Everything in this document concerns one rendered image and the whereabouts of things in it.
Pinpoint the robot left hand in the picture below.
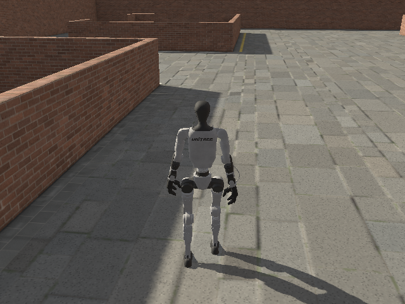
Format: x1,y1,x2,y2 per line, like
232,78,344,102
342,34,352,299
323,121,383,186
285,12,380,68
166,179,181,196

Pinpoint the robot right hand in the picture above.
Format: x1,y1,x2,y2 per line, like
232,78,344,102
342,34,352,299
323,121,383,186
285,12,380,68
223,186,238,205

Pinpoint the right robot forearm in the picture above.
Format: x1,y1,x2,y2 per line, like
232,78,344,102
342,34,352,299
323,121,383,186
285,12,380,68
224,155,237,187

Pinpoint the left robot forearm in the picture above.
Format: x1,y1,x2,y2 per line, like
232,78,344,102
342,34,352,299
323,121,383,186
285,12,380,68
168,153,180,181

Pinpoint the robot torso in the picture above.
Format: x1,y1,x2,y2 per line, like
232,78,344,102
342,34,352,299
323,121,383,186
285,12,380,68
187,125,217,190

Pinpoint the robot right upper arm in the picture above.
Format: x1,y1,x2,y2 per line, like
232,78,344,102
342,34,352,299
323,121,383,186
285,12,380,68
216,128,231,164

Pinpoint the robot left shin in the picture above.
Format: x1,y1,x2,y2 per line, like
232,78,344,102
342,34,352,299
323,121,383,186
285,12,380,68
183,214,192,258

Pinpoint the robot left upper arm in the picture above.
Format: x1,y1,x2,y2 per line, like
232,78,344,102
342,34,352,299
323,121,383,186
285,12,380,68
173,128,189,162

